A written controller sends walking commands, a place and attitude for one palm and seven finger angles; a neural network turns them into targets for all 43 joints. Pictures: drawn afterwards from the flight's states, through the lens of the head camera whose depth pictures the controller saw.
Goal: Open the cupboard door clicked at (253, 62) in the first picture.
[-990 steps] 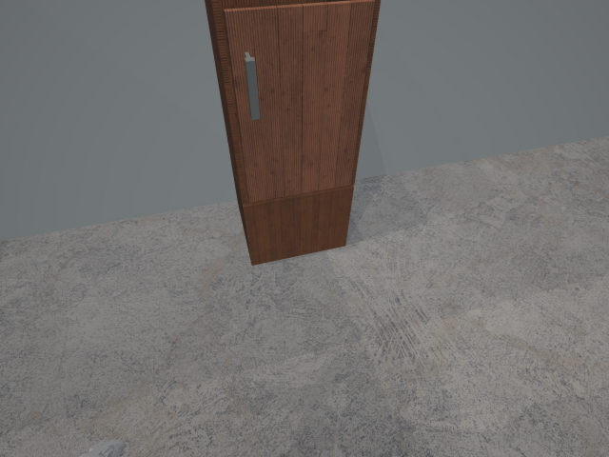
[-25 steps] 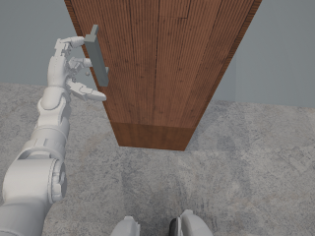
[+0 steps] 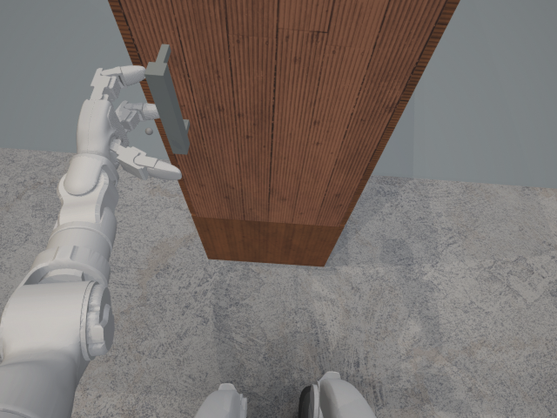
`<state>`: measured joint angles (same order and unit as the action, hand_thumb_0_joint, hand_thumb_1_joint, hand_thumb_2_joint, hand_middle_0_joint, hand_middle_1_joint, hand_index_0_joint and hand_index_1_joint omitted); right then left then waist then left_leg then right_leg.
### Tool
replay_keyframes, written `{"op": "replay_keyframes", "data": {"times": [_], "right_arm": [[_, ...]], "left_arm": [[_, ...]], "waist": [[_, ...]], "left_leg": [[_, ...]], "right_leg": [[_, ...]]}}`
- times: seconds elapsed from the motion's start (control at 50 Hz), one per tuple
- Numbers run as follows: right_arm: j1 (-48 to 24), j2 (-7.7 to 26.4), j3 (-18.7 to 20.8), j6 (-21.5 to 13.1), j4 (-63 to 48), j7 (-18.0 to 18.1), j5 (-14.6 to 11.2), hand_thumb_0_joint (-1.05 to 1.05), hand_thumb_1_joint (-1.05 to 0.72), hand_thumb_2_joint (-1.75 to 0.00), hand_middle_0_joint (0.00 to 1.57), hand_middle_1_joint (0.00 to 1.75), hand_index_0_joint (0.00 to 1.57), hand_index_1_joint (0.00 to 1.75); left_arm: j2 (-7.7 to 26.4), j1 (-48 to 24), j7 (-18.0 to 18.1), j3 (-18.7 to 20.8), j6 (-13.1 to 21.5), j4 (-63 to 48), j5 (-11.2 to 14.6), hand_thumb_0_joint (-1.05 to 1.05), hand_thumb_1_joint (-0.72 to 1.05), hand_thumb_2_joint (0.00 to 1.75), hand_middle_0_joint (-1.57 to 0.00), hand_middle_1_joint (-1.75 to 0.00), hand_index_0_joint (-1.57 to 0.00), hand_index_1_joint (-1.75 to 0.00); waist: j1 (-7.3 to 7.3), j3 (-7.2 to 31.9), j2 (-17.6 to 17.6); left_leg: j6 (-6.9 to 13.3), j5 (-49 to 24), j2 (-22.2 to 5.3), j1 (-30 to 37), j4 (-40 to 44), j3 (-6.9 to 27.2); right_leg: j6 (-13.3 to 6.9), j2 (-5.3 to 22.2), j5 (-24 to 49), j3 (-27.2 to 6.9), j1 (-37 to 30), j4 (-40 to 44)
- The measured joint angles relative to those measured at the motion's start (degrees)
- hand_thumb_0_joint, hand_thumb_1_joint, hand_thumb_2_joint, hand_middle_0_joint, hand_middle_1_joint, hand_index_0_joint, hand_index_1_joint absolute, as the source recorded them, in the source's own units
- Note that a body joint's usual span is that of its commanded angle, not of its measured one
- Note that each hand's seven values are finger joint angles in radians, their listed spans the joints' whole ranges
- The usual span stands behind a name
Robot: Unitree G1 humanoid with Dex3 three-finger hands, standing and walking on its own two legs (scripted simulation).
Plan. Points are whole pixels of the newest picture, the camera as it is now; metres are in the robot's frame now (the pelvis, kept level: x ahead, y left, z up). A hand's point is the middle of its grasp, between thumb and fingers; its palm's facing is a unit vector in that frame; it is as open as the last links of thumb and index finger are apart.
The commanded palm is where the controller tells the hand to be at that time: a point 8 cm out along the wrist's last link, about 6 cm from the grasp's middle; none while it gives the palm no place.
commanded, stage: move the hooked fingers beside the handle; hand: left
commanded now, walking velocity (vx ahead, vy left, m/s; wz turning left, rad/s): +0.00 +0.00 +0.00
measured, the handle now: (173, 103) +0.54 +0.15 +0.08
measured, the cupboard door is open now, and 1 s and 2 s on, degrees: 0 0 0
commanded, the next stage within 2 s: none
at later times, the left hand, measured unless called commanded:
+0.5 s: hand (145, 131) +0.48 +0.19 +0.09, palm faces -0.04 -1.00 -0.02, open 15.0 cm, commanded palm +0.47 +0.21 +0.08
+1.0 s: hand (130, 129) +0.48 +0.20 +0.10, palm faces -0.08 -1.00 -0.04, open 14.0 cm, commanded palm +0.47 +0.25 +0.08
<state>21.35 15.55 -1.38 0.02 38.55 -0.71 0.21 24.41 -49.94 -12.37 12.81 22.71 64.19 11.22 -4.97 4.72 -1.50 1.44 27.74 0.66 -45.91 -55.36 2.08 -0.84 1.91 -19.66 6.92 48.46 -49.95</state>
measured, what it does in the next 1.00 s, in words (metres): stands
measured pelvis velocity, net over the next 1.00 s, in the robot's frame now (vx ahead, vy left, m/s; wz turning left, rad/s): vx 0.00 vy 0.00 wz -0.06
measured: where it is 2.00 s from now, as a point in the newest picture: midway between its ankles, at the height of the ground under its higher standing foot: outside the picture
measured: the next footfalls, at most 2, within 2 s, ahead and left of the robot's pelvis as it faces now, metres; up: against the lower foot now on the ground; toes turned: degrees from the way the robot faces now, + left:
none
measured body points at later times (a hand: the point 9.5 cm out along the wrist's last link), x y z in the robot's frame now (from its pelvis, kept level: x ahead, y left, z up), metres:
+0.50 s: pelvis +0.00 +0.00 +0.00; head +0.12 +0.01 +0.44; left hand +0.48 +0.24 +0.09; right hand +0.03 -0.27 -0.11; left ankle -0.02 +0.10 -0.68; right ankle +0.04 -0.12 -0.68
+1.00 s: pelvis +0.00 +0.00 +0.00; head +0.11 +0.00 +0.44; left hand +0.48 +0.25 +0.10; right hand +0.01 -0.27 -0.11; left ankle -0.02 +0.10 -0.68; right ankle +0.04 -0.12 -0.68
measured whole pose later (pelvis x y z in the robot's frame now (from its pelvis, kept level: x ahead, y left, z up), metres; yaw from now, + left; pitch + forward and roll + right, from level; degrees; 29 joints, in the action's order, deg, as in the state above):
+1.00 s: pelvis +0.00 +0.00 +0.00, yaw -4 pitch +18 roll -2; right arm 22.6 16.2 -2.5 3.1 34.3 1.7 -1.0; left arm 31.3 -44.0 -23.3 23.5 21.5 61.4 10.1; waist -6.9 4.9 -1.2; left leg 1.7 27.4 -1.1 -43.8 -53.2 -1.2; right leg -0.7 -0.2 -17.9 3.6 48.0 -47.9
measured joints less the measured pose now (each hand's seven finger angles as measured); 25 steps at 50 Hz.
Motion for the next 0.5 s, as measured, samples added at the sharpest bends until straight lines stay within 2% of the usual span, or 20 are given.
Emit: {"op": "replay_keyframes", "data": {"times": [0.32, 0.5], "right_arm": [[-0.06, -0.09, -0.18, 0.88, -1.15, 0.43, -0.35, 0.0, -0.91, -0.9, 0.21, 0.3, 0.21, 0.3], [-0.6, 0.09, -0.62, 1.28, -1.74, 1.16, -0.6, 0.0, -0.91, -0.9, 0.21, 0.3, 0.21, 0.3]], "left_arm": [[0.63, 3.3, -1.97, 2.75, -0.02, -1.82, -0.57, -0.01, -0.5, 0.3, -0.3, -1.2, -0.03, -1.12], [2.15, 3.01, -4.23, 4.9, 0.02, -1.18, -1.36, -0.01, -0.5, 0.3, -0.3, -1.2, -0.1, -1.14]], "waist": [[-0.4, 0.22, -0.07], [-0.86, -0.09, 0.37]], "left_leg": [[0.14, 0.1, -0.53, 1.7, 1.12, -1.16], [0.12, 0.1, -0.8, 1.75, 1.24, -1.49]], "right_leg": [[0.18, -0.65, 0.28, -1.17, -1.08, 0.9], [0.08, -0.95, 0.4, -1.51, -0.9, 0.93]]}}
